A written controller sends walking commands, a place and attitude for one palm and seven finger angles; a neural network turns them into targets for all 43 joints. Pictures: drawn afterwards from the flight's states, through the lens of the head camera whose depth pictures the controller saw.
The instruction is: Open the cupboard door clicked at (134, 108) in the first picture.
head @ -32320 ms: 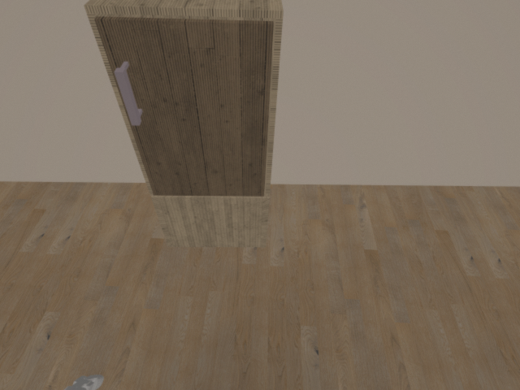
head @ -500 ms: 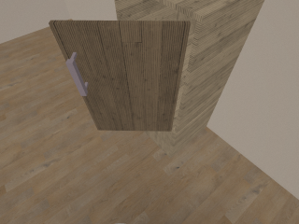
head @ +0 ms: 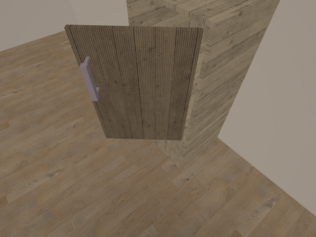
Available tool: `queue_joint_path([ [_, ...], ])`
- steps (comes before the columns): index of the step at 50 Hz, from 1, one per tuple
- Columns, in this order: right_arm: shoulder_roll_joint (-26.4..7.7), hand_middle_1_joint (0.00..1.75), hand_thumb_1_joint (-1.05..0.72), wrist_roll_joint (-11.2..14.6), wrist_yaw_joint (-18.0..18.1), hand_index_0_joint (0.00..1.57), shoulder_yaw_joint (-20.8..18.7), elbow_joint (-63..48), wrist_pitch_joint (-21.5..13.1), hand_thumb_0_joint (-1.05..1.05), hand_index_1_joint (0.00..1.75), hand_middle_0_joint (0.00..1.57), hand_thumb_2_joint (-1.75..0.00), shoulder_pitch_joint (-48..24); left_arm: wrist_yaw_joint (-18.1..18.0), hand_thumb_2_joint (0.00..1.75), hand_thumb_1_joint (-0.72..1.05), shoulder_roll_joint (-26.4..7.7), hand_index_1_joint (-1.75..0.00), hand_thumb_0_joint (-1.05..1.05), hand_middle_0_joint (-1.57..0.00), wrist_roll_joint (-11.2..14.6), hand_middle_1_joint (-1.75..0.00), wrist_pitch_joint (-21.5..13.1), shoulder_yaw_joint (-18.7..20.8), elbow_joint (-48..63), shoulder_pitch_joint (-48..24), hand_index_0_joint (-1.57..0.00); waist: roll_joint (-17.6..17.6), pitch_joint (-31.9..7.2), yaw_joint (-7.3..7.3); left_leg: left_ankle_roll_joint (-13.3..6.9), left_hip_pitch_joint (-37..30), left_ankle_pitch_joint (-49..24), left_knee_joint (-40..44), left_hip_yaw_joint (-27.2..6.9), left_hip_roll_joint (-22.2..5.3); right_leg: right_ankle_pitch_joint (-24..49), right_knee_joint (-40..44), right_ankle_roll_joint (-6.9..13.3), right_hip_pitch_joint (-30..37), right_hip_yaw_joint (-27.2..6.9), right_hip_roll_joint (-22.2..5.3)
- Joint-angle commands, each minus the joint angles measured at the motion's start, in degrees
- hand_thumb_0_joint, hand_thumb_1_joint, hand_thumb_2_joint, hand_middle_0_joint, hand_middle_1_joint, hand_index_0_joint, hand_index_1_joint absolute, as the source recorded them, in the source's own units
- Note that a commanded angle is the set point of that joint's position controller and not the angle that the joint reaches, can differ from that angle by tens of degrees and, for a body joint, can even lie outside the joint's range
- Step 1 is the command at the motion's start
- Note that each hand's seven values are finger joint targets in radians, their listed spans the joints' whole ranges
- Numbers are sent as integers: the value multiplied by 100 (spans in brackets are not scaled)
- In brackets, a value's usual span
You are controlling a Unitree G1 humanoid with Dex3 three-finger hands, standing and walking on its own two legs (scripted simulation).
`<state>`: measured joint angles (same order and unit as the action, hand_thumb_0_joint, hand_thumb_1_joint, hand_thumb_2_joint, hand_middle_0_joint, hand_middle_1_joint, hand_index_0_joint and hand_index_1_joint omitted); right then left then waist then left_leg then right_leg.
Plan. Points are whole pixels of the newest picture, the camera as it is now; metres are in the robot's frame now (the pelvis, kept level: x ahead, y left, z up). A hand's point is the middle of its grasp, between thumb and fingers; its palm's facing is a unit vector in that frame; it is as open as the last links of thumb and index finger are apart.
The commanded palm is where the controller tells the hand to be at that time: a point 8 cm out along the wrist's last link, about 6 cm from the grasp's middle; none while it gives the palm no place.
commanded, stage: come to a stop and stand still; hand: left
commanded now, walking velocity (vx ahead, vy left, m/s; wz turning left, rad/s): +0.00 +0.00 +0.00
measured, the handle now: (91, 79) +0.59 +0.27 +0.03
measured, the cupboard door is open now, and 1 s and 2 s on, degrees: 48 48 48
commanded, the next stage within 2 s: look again from close up in 0.30 s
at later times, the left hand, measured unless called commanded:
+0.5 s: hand out of the picture -0.01 +0.16 -0.18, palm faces -0.01 -0.98 -0.19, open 7.3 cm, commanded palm none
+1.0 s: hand out of the picture +0.01 +0.18 -0.17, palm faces -0.01 -0.98 -0.21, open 7.4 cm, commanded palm none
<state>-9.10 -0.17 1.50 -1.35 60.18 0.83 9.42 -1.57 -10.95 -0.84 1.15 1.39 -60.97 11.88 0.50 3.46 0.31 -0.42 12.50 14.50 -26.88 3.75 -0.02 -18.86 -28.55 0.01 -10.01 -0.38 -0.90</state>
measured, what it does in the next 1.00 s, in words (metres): stands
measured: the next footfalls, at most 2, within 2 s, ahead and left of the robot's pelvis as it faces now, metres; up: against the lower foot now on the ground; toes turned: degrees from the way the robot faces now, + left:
none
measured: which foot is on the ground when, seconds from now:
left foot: down 0.00-1.00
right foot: down 0.00-1.00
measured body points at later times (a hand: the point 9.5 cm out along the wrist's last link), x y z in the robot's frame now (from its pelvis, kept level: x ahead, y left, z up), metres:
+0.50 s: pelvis -0.01 +0.00 +0.00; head +0.01 -0.01 +0.45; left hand -0.01 +0.21 -0.16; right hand -0.03 -0.23 -0.16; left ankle +0.00 +0.11 -0.74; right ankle -0.04 -0.12 -0.74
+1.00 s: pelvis -0.01 +0.00 +0.00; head +0.00 +0.00 +0.45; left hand +0.01 +0.23 -0.16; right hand +0.01 -0.23 -0.16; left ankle +0.00 +0.11 -0.74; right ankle -0.04 -0.12 -0.74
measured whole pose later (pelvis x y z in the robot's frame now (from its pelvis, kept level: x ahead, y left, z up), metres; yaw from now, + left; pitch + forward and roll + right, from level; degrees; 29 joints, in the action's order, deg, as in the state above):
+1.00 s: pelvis -0.01 +0.00 +0.00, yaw -1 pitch -1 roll +1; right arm -9.9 -0.5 1.2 0.5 62.5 -1.3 14.6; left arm -2.0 -9.6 -1.1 -0.9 -0.4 -62.2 15.6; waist 0.6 1.9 0.3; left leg -0.8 12.2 14.2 -27.1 4.4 -0.2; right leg -18.3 -29.2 -0.1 -10.2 -1.1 -0.8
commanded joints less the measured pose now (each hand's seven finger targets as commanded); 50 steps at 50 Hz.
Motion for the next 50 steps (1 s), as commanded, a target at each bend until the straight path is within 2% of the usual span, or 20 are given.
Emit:
queue_joint_path([
  [1,-701,30,-90,-26,28,20,-137,-9,-98,0,30,20,-90,460,-38,90,90,-608,-30,0,-20,43,-30,-191,24,187,157,-20,498,-608,56,13,-774,-1462,269,-430,-580,2231,699,149,-81,-479,-637],
  [3,-685,30,-90,-32,14,20,-117,85,-83,0,30,20,-90,483,-40,90,90,-597,-30,0,-20,48,-30,-194,10,132,155,-20,481,-392,60,42,-663,-1063,417,-430,-574,1704,887,146,-157,-506,-615],
  [6,-612,30,-90,-51,3,20,-68,224,-71,0,30,20,-90,498,-32,90,90,-554,-30,0,-20,51,-30,-187,-11,50,222,-20,101,38,42,65,-500,-693,587,-432,-543,1081,1103,172,-330,-570,-571],
  [8,-584,30,-90,-66,2,20,-45,306,-67,0,30,20,-90,551,-25,90,90,-527,-30,0,-20,53,-30,-180,-20,-6,255,-20,51,204,28,70,-387,-481,692,-450,-533,662,1213,174,-376,-554,-539],
  [17,-519,30,-90,-71,34,20,5,474,-108,0,30,20,-90,841,-20,90,90,-451,-30,0,-20,74,-30,-206,-42,-164,466,-20,-76,70,0,65,-384,-536,744,-455,-542,677,1263,202,-171,-513,-514],
  [19,-483,30,-90,-58,48,20,12,498,-121,0,30,20,-90,898,-29,90,90,-405,-30,0,-20,70,-30,-218,-41,-194,517,-20,56,60,-11,49,-400,-609,749,-454,-577,804,1247,203,-114,-447,-482],
  [20,-618,30,-90,-24,-15,20,47,69,-275,0,30,20,-90,321,-286,90,90,-439,-30,0,-20,-71,-30,-409,-88,-311,1049,-20,-287,159,-217,154,31,-1212,-621,-219,-576,3834,885,64,-211,-796,-878],
  [21,-278,30,-90,-29,-49,20,72,-83,-221,0,30,20,-90,788,-250,90,90,-793,-30,0,-20,-6,-30,-460,-28,-23,795,-20,-276,-364,166,79,48,20,-381,-334,-396,3407,709,316,93,-900,-1087],
  [22,-347,30,-90,-44,-34,20,46,9,-217,0,30,20,-90,958,-190,90,90,-713,-30,0,-20,28,-30,-438,-53,39,553,-20,-673,-324,192,40,-65,-59,-37,-376,-409,2331,571,423,-95,-693,-896],
  [23,-396,30,-90,-49,-47,20,58,14,-227,0,30,20,-90,1064,-169,90,90,-604,-30,0,-20,29,-30,-415,-79,39,569,-20,-596,-355,170,10,-49,-380,56,-456,-512,1363,515,399,-221,-531,-602],
  [24,-436,30,-90,-87,-51,20,69,-20,-281,0,30,20,-90,1153,-157,90,90,-496,-30,0,-20,11,-30,-411,-71,68,610,-20,-774,-471,116,-62,-70,-942,38,-530,-602,1311,369,361,-129,-372,-459],
  [26,-506,30,-90,-69,-17,20,76,-97,-288,0,30,20,-90,1095,-135,90,90,-398,-30,0,-20,13,-30,-349,-93,24,726,-20,-499,-369,38,-150,6,-1008,138,-619,-663,883,310,308,-144,-302,-341],
  [28,-536,30,-90,-64,-10,20,64,-164,-265,0,30,20,-90,1052,-115,90,90,-300,-30,0,-20,15,-30,-310,-124,23,741,-20,29,-83,23,-168,140,-532,258,-649,-628,509,409,281,-352,-348,-320],
  [29,-532,30,-90,-75,-13,20,71,-161,-268,0,30,20,-90,1041,-102,90,90,-308,-30,0,-20,1,-30,-303,-132,19,695,-20,0,79,25,-178,194,-489,327,-654,-611,487,410,279,-423,-348,-317],
  [33,-580,30,-90,-69,-18,20,64,-109,-263,0,30,20,-90,1038,-95,90,90,-331,-30,0,-20,10,-30,-272,-128,57,684,-20,229,243,13,-192,182,-270,487,-672,-588,343,415,234,-574,-371,-315],
  [34,-569,30,-90,-73,-19,20,72,-83,-272,0,30,20,-90,1037,-93,90,90,-339,-30,0,-20,0,-30,-274,-123,66,692,-20,132,253,0,-204,175,-345,522,-661,-590,404,404,232,-549,-364,-316],
  [38,-635,30,-90,-71,-17,20,67,-45,-281,0,30,20,-90,955,-82,90,90,-412,-30,0,-20,4,-30,-265,-106,74,700,-20,132,211,-23,-200,88,-366,564,-623,-577,498,426,210,-549,-406,-336],
  [42,-675,30,-90,-65,-3,20,64,-8,-308,0,30,20,-90,899,-76,90,90,-503,-30,0,-20,11,-30,-277,-81,78,704,-20,40,-114,-33,-210,-148,-744,490,-557,-595,868,400,207,-361,-414,-379],
  [50,-743,30,-90,-52,10,20,42,54,-304,0,30,20,-90,686,-55,90,90,-614,-30,0,-20,-1,-30,-282,-67,57,651,-20,-61,-118,-40,-173,-267,-907,405,-463,-599,1276,490,208,-338,-481,-437],
])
